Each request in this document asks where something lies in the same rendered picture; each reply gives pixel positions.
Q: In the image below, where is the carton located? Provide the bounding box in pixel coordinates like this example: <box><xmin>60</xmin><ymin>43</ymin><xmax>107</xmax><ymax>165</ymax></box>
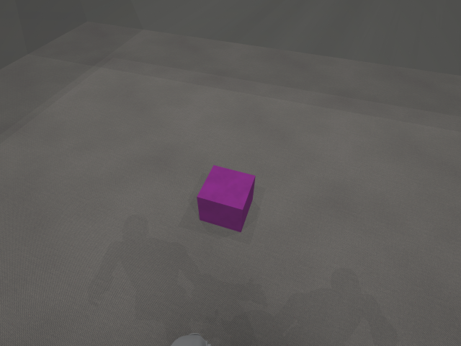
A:
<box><xmin>197</xmin><ymin>165</ymin><xmax>255</xmax><ymax>232</ymax></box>

